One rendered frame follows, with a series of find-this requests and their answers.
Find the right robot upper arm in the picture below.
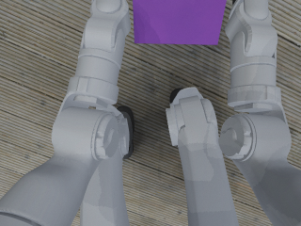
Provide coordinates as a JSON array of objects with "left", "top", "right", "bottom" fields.
[{"left": 218, "top": 113, "right": 301, "bottom": 226}]

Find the robot left forearm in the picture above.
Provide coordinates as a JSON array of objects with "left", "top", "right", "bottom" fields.
[{"left": 51, "top": 0, "right": 131, "bottom": 144}]

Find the robot left foot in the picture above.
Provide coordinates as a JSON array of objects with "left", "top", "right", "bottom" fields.
[{"left": 117, "top": 105, "right": 135, "bottom": 159}]

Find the carton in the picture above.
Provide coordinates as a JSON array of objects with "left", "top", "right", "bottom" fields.
[{"left": 133, "top": 0, "right": 227, "bottom": 45}]

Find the right robot thigh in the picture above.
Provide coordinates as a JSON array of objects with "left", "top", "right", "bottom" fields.
[{"left": 166, "top": 95, "right": 239, "bottom": 226}]

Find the robot right forearm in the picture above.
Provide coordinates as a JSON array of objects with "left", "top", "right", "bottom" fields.
[{"left": 225, "top": 0, "right": 290, "bottom": 131}]

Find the left robot upper arm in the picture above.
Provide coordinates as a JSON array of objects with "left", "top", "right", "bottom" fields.
[{"left": 0, "top": 106, "right": 119, "bottom": 226}]

